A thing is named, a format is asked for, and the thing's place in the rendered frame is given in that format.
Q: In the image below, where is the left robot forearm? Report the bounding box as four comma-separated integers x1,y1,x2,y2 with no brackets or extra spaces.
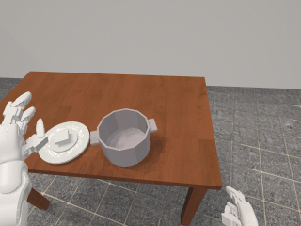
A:
0,160,32,226

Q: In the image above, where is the table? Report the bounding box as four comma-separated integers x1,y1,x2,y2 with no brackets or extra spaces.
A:
0,71,223,226

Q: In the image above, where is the lid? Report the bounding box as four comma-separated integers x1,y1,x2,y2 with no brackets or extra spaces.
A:
38,121,90,165

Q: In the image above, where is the pot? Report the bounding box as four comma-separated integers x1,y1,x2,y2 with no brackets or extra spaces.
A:
90,108,158,167

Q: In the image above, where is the right robot hand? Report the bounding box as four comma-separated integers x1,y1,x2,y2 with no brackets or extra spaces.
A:
221,186,259,226

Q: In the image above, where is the left robot hand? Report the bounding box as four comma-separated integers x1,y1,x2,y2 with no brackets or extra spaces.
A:
0,91,49,165

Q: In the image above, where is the knob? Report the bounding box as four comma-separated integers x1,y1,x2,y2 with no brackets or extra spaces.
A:
55,129,70,145

